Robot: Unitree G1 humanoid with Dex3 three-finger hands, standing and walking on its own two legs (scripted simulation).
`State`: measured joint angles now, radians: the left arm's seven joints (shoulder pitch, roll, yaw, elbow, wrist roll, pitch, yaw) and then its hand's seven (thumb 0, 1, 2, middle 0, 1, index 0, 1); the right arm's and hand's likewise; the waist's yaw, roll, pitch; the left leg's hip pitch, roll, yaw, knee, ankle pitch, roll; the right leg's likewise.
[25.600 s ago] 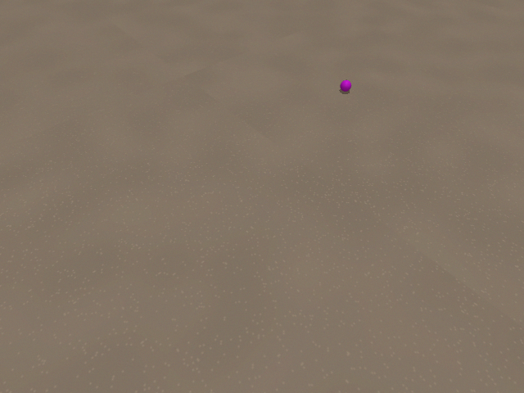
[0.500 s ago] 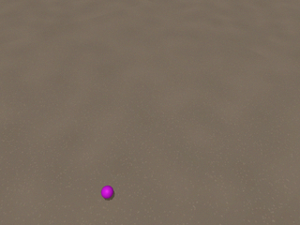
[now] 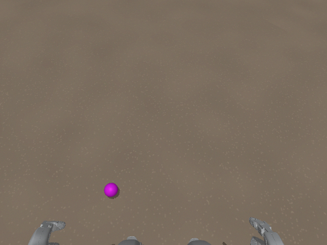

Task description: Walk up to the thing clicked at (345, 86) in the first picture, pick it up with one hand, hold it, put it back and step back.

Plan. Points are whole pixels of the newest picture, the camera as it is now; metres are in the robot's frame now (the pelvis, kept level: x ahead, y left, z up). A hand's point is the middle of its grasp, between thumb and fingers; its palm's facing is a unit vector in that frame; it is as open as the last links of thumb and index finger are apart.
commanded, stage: rise first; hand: left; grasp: from above
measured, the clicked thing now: (111, 189) +0.44 +0.27 -0.70
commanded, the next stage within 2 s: none
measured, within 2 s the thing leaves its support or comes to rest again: neither
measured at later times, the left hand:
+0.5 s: hand out of the picture +0.13 +0.27 -0.19, palm faces -0.16 -0.86 -0.48, open 14.1 cm
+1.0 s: hand (76, 224) +0.23 +0.31 -0.36, palm faces -0.43 -0.48 -0.76, open 14.2 cm
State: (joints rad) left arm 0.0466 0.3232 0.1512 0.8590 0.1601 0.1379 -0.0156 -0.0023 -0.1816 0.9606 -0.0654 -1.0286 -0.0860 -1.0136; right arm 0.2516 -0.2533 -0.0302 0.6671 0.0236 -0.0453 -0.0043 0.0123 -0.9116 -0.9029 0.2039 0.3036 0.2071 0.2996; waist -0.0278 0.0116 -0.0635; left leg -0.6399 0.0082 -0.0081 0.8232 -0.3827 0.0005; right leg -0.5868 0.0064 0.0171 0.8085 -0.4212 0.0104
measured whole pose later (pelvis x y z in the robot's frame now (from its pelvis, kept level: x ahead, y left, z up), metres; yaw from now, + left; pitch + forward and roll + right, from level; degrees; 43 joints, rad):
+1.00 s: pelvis -0.06 +0.00 -0.22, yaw -2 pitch +33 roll -3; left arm -0.24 0.53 0.17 0.75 0.67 -0.11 0.06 -0.01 -0.57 1.00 -0.09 -1.08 -0.09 -1.08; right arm 0.07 -0.30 -0.05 0.63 -0.01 -0.16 0.03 0.01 -0.92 -0.91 0.20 0.30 0.21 0.30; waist -0.02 0.02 -0.17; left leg -1.76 0.01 -0.05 1.83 -0.65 0.00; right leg -1.68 0.03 -0.02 1.81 -0.72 0.02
